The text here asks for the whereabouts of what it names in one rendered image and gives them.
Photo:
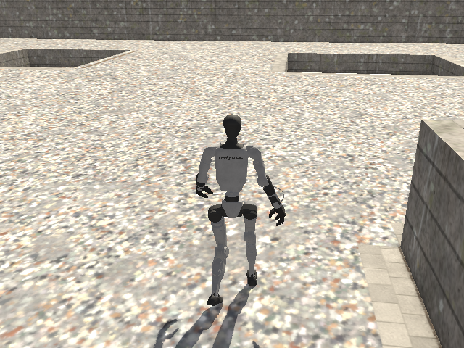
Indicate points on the right robot hand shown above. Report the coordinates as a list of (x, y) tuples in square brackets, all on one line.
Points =
[(281, 214)]

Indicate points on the left robot hand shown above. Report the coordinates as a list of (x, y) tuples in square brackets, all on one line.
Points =
[(206, 189)]

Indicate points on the left robot shin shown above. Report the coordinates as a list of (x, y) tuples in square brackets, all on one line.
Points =
[(218, 269)]

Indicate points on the robot right upper arm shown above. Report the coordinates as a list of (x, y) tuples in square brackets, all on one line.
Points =
[(259, 165)]

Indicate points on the left robot forearm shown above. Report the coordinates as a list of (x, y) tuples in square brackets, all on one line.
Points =
[(199, 186)]

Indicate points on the right robot forearm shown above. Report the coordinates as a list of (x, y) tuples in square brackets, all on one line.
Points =
[(272, 195)]

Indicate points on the robot torso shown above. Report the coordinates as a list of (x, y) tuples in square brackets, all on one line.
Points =
[(231, 174)]

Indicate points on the robot left upper arm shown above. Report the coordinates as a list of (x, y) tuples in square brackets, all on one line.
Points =
[(208, 153)]

